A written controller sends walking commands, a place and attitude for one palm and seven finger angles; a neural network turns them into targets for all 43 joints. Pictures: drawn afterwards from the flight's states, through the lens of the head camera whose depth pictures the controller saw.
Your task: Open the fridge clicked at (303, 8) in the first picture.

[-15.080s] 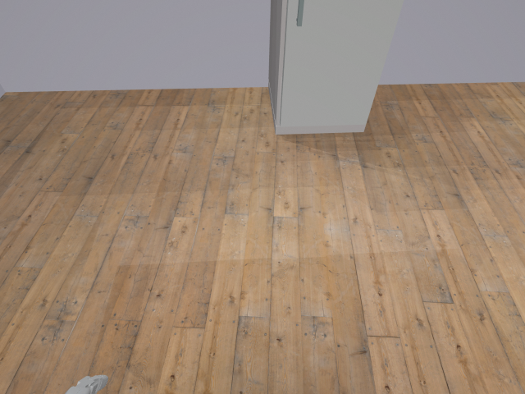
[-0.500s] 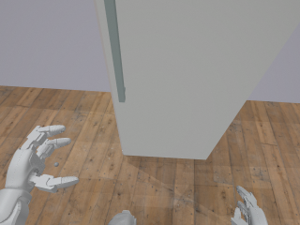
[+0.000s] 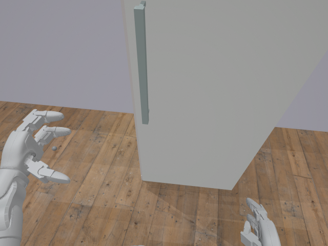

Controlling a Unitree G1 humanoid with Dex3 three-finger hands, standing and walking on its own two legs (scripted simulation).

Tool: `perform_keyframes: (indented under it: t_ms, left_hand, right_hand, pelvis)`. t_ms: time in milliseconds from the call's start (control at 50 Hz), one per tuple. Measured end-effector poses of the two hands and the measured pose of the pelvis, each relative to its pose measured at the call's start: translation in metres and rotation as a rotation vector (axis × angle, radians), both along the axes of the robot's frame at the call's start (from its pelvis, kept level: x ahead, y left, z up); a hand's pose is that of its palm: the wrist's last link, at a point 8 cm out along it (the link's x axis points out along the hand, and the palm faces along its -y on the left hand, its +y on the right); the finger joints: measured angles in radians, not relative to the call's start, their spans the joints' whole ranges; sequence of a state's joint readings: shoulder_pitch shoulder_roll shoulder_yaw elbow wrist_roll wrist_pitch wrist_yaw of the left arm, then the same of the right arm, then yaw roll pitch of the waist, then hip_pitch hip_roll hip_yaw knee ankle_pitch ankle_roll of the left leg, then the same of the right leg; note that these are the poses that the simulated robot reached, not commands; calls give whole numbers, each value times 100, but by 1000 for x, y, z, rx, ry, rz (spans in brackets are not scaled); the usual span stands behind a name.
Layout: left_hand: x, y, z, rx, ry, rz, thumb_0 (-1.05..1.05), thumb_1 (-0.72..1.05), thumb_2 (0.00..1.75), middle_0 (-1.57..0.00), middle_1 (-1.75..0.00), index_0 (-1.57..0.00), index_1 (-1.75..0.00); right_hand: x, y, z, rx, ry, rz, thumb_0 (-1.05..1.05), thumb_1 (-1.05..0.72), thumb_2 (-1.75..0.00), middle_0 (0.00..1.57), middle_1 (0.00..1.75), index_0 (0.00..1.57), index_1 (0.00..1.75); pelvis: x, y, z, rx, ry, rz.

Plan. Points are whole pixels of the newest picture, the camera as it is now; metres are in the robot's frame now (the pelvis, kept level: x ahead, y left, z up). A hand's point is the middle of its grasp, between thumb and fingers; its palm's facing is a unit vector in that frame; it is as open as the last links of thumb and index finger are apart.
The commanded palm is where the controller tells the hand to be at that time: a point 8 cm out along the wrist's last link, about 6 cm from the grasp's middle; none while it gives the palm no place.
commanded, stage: raise the hand to about handle height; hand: left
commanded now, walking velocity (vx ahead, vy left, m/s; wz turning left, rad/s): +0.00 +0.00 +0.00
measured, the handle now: (144, 74) +0.55 +0.13 +0.13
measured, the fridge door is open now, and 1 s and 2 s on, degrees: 0 0 0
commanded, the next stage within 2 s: move the hooked fingers beside the handle in 0.52 s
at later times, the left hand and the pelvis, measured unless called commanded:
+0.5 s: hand (68, 147) +0.28 +0.25 +0.12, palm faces +0.08 -1.00 -0.03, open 14.0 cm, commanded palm +0.25 +0.30 +0.12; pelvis +0.00 -0.02 +0.00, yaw -1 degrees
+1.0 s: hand (82, 130) +0.33 +0.24 +0.11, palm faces +0.06 -1.00 +0.00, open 14.0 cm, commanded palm +0.30 +0.29 +0.12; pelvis +0.00 -0.02 +0.00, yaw -2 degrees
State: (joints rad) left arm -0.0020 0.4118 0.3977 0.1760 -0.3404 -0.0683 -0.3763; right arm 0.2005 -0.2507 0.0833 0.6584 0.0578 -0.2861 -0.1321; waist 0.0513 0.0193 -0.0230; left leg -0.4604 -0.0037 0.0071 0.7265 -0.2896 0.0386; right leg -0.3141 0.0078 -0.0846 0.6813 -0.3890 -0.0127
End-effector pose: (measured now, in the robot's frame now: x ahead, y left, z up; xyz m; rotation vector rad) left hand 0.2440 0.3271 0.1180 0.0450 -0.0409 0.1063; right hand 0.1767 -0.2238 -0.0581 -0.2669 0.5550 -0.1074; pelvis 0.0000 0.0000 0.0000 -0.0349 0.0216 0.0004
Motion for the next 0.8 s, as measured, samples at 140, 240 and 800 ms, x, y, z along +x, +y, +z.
perform_keyframes:
  t_ms: [140, 240, 800]
  left_hand:
    - [11, -6, 4, -14, 48, -35, -1, -50, 30, -30, -120, -30, -120]
    - [10, -15, -4, -32, 74, -38, -1, -50, 30, -30, -120, -30, -120]
    - [21, -36, 2, -31, 20, -20, -1, -51, 30, -30, -120, -30, -120]
  right_hand:
    - [-9, -17, 2, -3, 10, -47, 2, -90, -90, 21, 30, 20, 30]
    - [-14, -27, 3, -7, 14, -67, 2, -90, -90, 21, 30, 20, 30]
    - [-20, -42, -6, 6, 20, -82, 2, -90, -90, 20, 30, 20, 30]
  pelvis:
    - [1, -4, 5, 7, -4, -8]
    - [2, -8, 6, 12, -5, -15]
    - [-3, -22, 3, 19, -7, -14]
